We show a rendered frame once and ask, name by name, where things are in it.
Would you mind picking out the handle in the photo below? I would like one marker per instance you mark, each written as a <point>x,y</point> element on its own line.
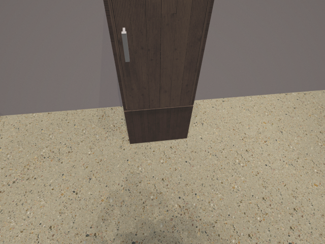
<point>125,45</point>

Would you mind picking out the cupboard door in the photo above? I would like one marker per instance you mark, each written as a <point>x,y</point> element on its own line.
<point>165,39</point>

